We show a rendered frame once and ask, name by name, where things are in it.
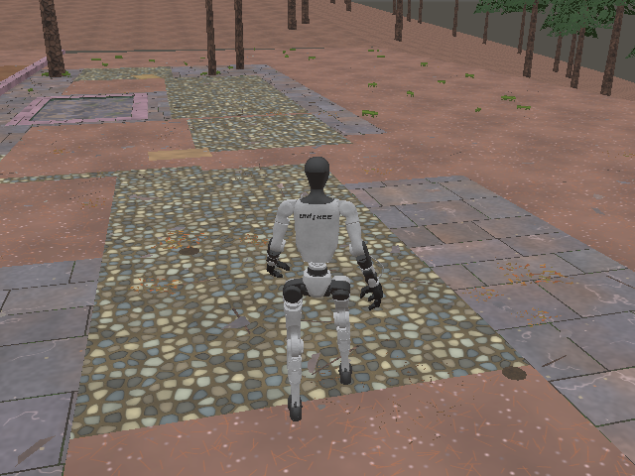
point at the left robot upper arm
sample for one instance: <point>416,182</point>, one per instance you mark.
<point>285,210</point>

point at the robot left hand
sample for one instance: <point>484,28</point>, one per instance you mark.
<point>274,273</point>

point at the right robot upper arm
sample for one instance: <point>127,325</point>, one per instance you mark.
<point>348,210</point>

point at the right robot thigh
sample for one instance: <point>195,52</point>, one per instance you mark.
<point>340,290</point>

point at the robot right forearm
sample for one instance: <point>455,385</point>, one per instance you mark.
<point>366,267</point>

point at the robot left forearm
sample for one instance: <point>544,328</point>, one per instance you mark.
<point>272,256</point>

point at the robot head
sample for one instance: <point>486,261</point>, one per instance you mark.
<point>317,172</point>

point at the robot right hand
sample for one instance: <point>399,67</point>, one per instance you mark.
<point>377,295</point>

